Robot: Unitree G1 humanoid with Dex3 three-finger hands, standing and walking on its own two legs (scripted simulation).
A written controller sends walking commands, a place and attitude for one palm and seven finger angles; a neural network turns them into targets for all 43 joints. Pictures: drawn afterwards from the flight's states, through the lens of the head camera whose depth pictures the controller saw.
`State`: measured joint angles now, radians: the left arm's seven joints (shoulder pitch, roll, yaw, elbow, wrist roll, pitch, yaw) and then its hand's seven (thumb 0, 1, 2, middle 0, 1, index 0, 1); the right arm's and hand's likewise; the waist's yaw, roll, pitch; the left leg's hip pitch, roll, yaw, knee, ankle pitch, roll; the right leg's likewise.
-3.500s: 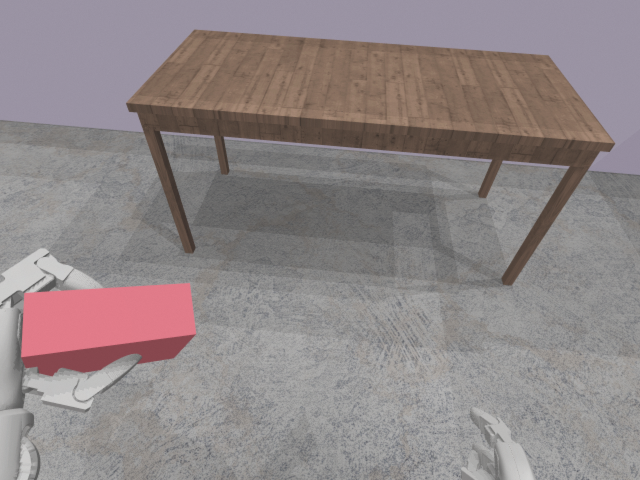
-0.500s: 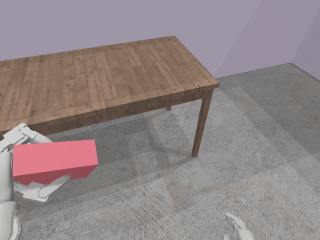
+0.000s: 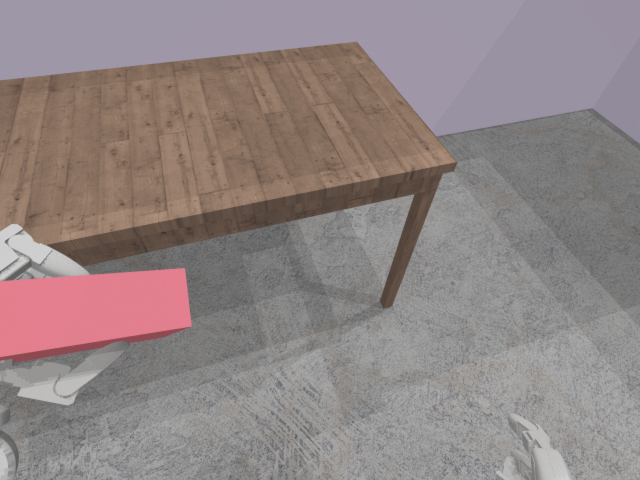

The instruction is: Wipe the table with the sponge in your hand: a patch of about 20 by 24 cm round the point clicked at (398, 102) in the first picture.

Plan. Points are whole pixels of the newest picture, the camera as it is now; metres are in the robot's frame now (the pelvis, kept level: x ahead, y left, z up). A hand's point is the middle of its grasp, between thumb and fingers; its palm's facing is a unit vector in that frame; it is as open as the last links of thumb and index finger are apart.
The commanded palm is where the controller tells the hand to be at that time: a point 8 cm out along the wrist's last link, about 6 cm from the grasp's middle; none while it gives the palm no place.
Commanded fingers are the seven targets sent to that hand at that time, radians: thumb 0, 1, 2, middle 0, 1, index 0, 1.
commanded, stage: take the last steps up to it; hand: left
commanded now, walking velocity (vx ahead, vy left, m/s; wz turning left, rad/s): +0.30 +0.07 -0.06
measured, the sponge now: (124, 312) +0.23 +0.20 +0.16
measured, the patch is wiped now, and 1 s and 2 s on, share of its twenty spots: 0.00 0.00 0.00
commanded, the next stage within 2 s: come to a stop and stand still in 1.02 s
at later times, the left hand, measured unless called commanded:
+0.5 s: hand (151, 222) +0.33 +0.20 +0.17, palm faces +0.40 -0.79 -0.46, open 9.4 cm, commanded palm +0.26 +0.25 +0.19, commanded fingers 0.00 0.10 1.30 -1.20 -1.60 -1.20 -1.60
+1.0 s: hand (151, 148) +0.43 +0.24 +0.18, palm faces +0.40 -0.83 -0.40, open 9.4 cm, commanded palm +0.36 +0.28 +0.19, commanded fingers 0.00 0.10 1.30 -1.20 -1.60 -1.20 -1.60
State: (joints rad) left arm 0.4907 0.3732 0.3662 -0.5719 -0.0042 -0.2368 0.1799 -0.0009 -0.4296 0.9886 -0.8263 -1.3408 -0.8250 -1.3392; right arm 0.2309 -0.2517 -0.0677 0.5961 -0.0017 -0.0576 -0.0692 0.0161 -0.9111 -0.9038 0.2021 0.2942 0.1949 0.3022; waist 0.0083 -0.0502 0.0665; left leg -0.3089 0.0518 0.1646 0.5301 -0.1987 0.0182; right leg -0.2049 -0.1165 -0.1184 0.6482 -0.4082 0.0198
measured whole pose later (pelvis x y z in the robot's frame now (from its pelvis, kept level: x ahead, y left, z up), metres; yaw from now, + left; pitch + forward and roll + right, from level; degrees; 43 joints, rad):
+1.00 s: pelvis +0.20 +0.00 +0.00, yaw +0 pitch -1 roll +2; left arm 0.40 0.38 0.36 -0.49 -0.01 -0.20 0.17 0.00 -0.43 0.99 -0.83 -1.34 -0.83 -1.34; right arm 0.19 -0.13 0.01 0.59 0.01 -0.07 -0.04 0.01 -0.91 -0.90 0.20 0.29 0.20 0.30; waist -0.01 -0.05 0.06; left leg -0.30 0.04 0.16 0.54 -0.23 0.02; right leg -0.42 -0.07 -0.07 1.06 -0.48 0.02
